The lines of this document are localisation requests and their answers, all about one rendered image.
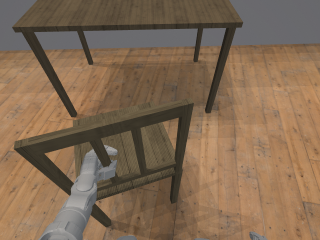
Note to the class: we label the table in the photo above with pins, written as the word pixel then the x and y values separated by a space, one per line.
pixel 115 15

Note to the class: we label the left robot forearm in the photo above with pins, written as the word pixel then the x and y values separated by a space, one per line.
pixel 72 219

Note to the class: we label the chair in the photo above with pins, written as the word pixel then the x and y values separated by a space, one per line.
pixel 145 153

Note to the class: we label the robot left hand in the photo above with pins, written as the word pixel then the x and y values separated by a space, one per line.
pixel 91 165

